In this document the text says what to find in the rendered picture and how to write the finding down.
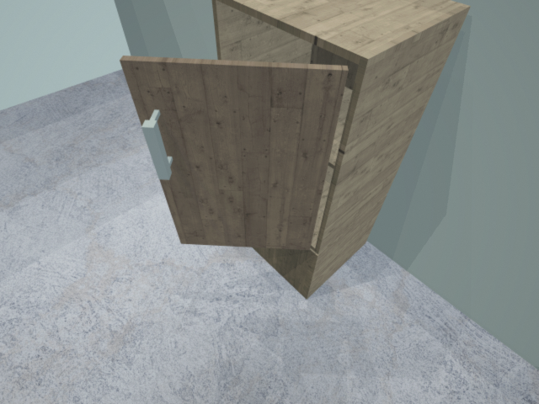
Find handle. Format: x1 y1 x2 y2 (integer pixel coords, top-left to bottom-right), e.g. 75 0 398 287
141 109 173 180

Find cupboard door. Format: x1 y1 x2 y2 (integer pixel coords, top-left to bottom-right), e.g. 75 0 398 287
120 56 349 250

